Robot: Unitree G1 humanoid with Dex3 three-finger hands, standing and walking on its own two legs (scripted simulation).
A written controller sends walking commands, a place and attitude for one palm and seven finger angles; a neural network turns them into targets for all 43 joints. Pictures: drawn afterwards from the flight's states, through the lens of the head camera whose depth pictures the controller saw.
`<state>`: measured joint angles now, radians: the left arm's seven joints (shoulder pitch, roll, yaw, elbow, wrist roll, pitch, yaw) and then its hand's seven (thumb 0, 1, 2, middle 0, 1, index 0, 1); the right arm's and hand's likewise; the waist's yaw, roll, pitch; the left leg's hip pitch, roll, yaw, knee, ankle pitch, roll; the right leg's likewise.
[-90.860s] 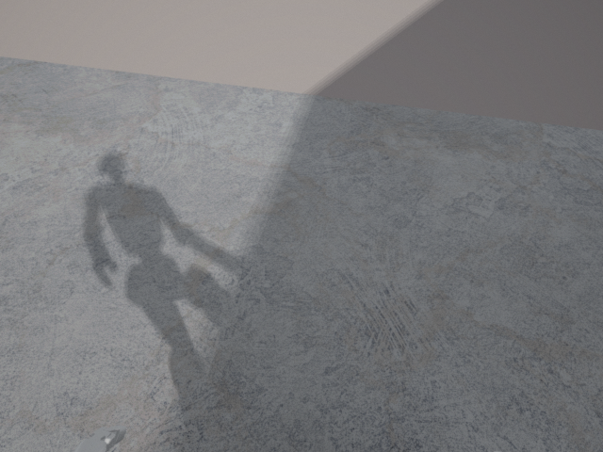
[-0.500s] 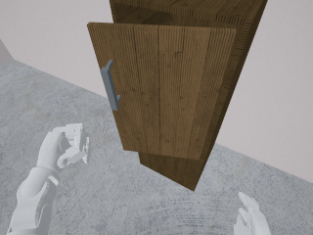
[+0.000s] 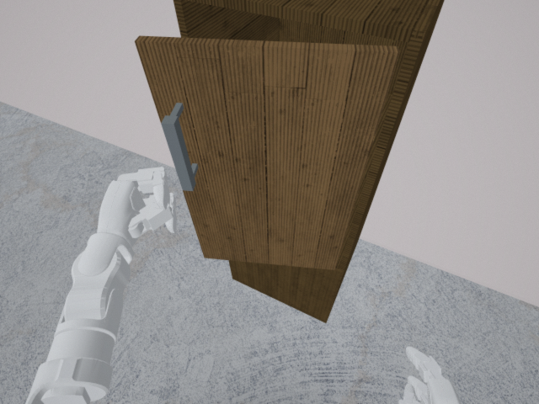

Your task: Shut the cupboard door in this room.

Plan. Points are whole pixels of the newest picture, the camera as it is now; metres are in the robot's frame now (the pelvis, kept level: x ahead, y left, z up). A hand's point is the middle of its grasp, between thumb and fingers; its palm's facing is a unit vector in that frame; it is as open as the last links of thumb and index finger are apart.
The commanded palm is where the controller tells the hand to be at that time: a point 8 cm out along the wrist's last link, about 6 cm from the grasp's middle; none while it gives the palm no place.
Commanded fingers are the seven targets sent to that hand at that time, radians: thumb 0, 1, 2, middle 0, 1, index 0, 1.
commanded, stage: bring the fist close to the handle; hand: left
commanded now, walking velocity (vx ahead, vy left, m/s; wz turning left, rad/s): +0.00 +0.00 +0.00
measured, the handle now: (183, 149) +0.50 +0.17 +0.10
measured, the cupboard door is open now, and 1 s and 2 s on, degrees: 20 18 0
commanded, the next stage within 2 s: push the door shut along its arc in 0.60 s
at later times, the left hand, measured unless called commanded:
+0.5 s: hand (186, 188) +0.41 +0.15 +0.10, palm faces -0.05 -1.00 -0.02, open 3.1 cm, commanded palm +0.38 +0.20 +0.11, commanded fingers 0.00 0.90 0.90 -1.30 -1.50 -1.30 -1.50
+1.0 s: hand (182, 172) +0.43 +0.16 +0.12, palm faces -0.12 -0.99 -0.03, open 3.1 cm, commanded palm +0.42 +0.21 +0.11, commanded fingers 0.00 0.90 0.90 -1.30 -1.50 -1.30 -1.50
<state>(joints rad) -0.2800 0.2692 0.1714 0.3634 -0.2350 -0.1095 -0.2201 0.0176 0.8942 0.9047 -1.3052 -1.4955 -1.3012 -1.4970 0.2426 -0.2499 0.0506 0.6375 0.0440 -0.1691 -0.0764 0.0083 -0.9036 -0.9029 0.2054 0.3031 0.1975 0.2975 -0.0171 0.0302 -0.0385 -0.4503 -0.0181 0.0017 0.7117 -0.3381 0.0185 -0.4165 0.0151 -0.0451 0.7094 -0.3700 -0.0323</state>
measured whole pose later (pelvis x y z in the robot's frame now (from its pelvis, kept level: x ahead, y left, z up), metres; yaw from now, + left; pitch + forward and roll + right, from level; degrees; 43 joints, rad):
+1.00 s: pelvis -0.01 -0.01 -0.01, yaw +0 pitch +8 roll +0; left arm -0.74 0.38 0.23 0.98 -0.20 -0.27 -0.31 0.02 0.89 0.93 -1.30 -1.50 -1.30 -1.50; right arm 0.29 -0.28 0.04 0.65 0.05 -0.07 -0.06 0.00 -0.91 -0.90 0.20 0.30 0.20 0.30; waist -0.07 0.02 -0.04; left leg -0.58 0.00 -0.01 0.76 -0.33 0.01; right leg -0.54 0.03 -0.05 0.75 -0.36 -0.04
